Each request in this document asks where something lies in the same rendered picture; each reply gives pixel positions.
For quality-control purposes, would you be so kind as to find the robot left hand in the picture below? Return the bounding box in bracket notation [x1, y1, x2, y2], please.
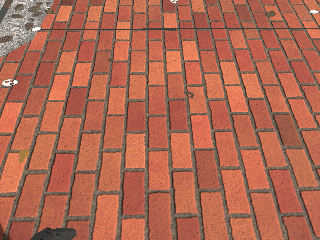
[31, 227, 77, 240]

